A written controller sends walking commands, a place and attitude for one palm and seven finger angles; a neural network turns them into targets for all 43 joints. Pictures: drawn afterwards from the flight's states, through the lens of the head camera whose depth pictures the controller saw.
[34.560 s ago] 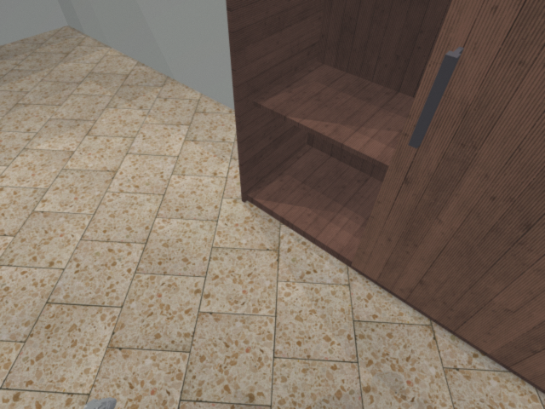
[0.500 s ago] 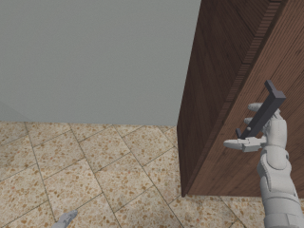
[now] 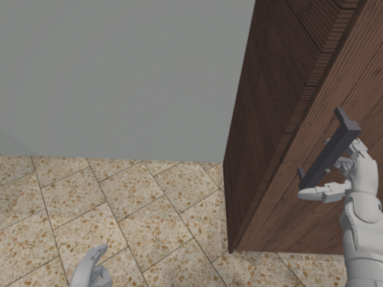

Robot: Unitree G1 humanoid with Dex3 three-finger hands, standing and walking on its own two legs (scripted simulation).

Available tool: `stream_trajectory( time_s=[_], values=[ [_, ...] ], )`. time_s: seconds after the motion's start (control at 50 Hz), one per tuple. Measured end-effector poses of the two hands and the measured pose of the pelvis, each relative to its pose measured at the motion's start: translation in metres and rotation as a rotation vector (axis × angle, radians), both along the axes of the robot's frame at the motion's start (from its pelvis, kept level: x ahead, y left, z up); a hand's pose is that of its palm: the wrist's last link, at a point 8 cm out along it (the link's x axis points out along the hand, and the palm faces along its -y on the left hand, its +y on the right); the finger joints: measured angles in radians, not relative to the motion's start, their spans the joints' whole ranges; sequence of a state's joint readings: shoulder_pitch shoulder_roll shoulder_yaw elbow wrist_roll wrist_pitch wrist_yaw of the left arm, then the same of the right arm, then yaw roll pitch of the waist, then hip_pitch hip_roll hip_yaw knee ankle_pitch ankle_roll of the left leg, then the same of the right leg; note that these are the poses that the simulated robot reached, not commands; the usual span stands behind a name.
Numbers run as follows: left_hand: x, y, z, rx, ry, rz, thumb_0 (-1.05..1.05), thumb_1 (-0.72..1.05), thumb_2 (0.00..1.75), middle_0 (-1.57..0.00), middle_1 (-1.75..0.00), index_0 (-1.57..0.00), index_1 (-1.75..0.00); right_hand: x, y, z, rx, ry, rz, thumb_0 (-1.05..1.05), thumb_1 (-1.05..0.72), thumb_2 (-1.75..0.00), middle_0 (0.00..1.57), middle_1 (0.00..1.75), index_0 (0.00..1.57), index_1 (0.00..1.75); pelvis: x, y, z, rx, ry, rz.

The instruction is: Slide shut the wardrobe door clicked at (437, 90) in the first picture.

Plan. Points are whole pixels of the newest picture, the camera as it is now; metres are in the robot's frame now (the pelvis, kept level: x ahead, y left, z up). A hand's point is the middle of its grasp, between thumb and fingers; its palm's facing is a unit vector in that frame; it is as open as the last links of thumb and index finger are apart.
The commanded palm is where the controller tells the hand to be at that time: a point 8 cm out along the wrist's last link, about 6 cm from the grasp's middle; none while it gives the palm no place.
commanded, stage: slip the hand off the handle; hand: right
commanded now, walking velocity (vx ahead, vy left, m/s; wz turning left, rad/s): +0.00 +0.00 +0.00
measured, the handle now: (320, 154) +0.38 -0.25 +0.09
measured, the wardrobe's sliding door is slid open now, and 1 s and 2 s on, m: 0.01 0.01 0.01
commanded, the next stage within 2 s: draw the hand back to the body in 1.00 s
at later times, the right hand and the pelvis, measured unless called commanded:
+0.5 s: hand (353, 180) +0.33 -0.31 +0.08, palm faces +0.34 +0.92 -0.19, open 14.3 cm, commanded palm +0.27 -0.35 +0.09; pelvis +0.00 -0.02 +0.00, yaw +1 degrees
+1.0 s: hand (371, 230) +0.23 -0.30 +0.08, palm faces +0.35 +0.92 -0.19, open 14.7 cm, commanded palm +0.18 -0.34 +0.09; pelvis -0.02 -0.02 +0.00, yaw -1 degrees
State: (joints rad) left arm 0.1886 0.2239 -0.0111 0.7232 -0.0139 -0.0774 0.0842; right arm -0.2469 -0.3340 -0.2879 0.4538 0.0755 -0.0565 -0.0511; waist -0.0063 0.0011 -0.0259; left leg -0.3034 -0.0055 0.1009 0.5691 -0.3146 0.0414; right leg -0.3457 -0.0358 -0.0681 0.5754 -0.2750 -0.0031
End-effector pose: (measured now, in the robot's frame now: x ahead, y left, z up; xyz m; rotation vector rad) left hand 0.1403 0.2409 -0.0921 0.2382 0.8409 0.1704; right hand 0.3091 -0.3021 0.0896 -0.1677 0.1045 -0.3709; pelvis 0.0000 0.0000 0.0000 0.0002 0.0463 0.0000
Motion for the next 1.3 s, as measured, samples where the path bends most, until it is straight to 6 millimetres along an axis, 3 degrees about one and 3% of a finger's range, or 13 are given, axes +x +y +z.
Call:
stream_trajectory(
  time_s=[0.14,0.32,0.44,0.58,0.74,0.92,1.14,1.3],
  values=[
    [-0.015,0.003,-0.006,0.025,0.044,0.001,0.01,0.91,0.89,-0.20,-0.30,-0.21,-0.30,-0.005,-0.032,0.003,-0.031,0.001,-0.046,-0.02,0.55,-0.20,0.27,1.17,0.32,1.19,-0.004,-0.004,-0.002,0.008,0.008,-0.010],
    [-0.043,0.007,-0.014,0.049,0.126,0.024,0.01,0.91,0.89,-0.20,-0.30,-0.21,-0.30,-0.001,-0.044,0.001,-0.022,-0.023,0.014,-0.02,0.55,-0.20,0.25,1.16,0.36,1.24,-0.007,-0.011,-0.004,0.015,0.032,-0.015],
    [-0.050,0.004,-0.012,0.033,0.103,0.052,0.01,0.91,0.89,-0.20,-0.30,-0.21,-0.30,-0.006,-0.047,-0.001,-0.014,-0.026,0.022,-0.02,0.55,-0.20,0.26,1.16,0.34,1.22,-0.005,-0.016,-0.004,0.015,0.031,0.004],
    [-0.037,-0.005,-0.005,0.013,0.027,0.046,0.01,0.91,0.89,-0.20,-0.30,-0.21,-0.30,-0.045,-0.053,-0.004,-0.025,-0.039,0.010,-0.02,0.55,-0.20,0.25,1.16,0.28,1.18,-0.001,-0.021,-0.005,0.014,0.011,0.019],
    [0.001,-0.020,0.005,0.025,-0.072,-0.047,0.01,0.91,0.89,-0.20,-0.30,-0.21,-0.30,-0.096,-0.060,-0.005,-0.027,-0.046,-0.037,-0.02,0.55,-0.20,0.25,1.15,0.26,1.16,-0.008,-0.024,-0.005,0.023,-0.016,-0.011],
    [0.034,-0.042,0.020,-0.002,-0.195,-0.120,0.01,0.91,0.89,-0.20,-0.30,-0.21,-0.30,-0.113,-0.039,0.000,-0.016,-0.052,0.018,-0.02,0.55,-0.20,0.25,1.15,0.25,1.16,-0.016,-0.021,-0.003,0.020,-0.031,-0.027],
    [0.025,-0.037,0.016,-0.022,-0.181,-0.130,0.01,0.90,0.89,-0.21,-0.30,-0.21,-0.30,-0.141,-0.036,0.004,-0.038,-0.025,-0.040,-0.02,0.55,-0.20,0.25,1.15,0.25,1.15,-0.015,-0.011,-0.001,0.015,-0.051,-0.030],
    [0.011,-0.014,0.012,0.012,-0.163,-0.084,0.01,0.90,0.89,-0.21,-0.30,-0.21,-0.30,-0.128,-0.026,0.016,0.080,-0.098,0.180,-0.02,0.55,-0.20,0.25,1.15,0.25,1.15,-0.016,-0.002,-0.001,0.013,-0.072,-0.031]
  ],
)
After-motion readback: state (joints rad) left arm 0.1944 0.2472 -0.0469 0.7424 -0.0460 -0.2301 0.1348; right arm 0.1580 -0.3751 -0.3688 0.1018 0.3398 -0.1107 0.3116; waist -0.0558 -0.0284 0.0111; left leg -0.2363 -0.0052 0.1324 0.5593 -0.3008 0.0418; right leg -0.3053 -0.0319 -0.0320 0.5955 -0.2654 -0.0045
